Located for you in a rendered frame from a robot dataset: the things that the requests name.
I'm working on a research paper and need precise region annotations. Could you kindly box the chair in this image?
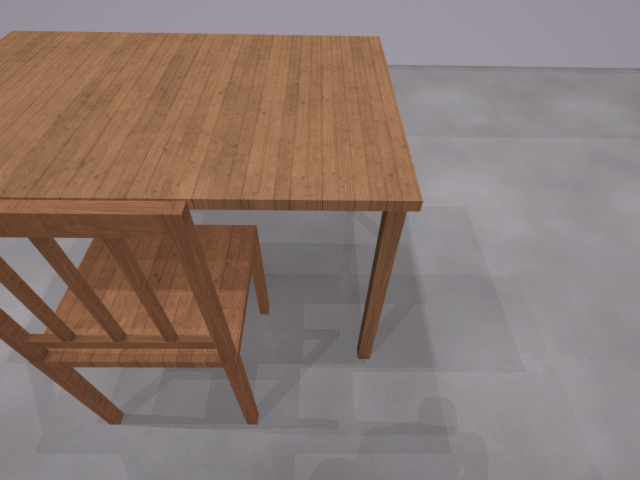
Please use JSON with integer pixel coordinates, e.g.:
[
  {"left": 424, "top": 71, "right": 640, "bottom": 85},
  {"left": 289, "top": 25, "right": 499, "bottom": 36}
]
[{"left": 0, "top": 200, "right": 269, "bottom": 425}]

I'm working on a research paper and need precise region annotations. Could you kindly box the table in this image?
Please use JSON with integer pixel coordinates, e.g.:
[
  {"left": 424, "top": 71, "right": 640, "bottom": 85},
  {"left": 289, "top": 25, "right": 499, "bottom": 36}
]
[{"left": 0, "top": 31, "right": 423, "bottom": 359}]

